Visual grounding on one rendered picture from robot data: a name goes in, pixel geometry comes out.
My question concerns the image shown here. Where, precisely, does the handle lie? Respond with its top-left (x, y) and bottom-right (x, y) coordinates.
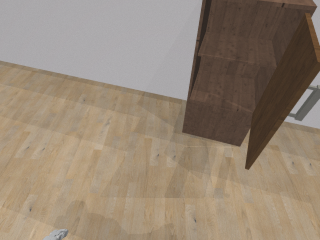
top-left (288, 85), bottom-right (320, 121)

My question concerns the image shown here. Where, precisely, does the left robot hand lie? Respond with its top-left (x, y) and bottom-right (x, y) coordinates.
top-left (43, 229), bottom-right (69, 240)

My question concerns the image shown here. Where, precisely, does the cupboard door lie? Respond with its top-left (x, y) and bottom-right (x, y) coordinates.
top-left (245, 13), bottom-right (320, 170)

